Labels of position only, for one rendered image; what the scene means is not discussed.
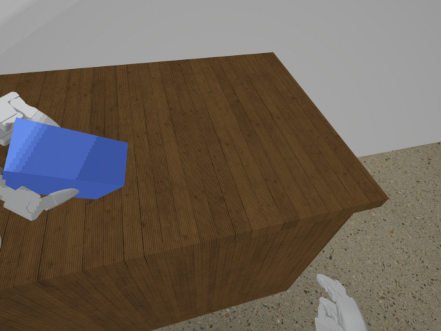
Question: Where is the sponge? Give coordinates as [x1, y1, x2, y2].
[2, 117, 128, 199]

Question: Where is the table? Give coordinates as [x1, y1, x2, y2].
[0, 52, 389, 331]

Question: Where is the robot left hand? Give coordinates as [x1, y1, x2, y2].
[0, 92, 80, 221]

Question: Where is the robot right hand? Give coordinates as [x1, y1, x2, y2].
[314, 274, 369, 331]

